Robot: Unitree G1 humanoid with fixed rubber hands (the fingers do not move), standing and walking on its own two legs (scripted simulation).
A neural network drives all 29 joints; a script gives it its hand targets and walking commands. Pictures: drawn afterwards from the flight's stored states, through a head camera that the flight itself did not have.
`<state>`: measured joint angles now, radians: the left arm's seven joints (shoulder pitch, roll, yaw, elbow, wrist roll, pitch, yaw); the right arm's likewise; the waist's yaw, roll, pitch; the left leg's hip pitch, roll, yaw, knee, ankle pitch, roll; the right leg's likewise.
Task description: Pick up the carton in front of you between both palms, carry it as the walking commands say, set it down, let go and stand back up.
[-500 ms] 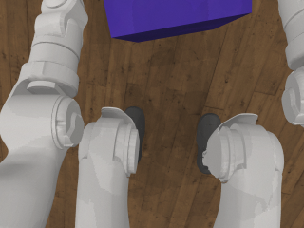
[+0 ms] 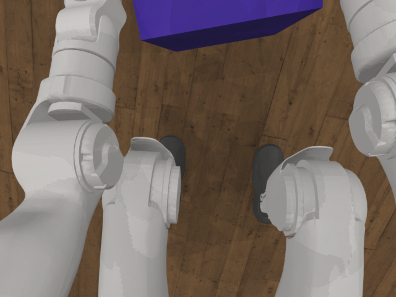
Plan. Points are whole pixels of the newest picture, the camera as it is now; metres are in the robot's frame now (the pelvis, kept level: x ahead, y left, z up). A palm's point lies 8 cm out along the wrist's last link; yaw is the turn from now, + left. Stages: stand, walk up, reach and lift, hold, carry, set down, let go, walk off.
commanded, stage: reach and lift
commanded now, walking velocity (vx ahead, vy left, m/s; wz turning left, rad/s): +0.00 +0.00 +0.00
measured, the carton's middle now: out of the picture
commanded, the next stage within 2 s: none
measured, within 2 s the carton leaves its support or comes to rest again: leaves its support in 0.24 s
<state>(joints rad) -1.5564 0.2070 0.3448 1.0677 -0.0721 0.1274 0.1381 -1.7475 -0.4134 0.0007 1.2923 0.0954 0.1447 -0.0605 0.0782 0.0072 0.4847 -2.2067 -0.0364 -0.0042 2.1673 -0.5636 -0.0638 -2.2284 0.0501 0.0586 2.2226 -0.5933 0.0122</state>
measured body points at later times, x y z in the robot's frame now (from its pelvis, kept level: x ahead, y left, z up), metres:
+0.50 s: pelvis +0.00 +0.00 +0.04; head +0.31 -0.02 +0.37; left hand +0.53 +0.16 -0.05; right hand +0.56 -0.15 -0.04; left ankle +0.12 +0.14 -0.34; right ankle +0.11 -0.12 -0.34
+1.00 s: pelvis +0.01 +0.01 +0.15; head +0.26 -0.01 +0.53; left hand +0.50 +0.15 +0.10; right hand +0.51 -0.15 +0.10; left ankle +0.12 +0.14 -0.34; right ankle +0.11 -0.12 -0.34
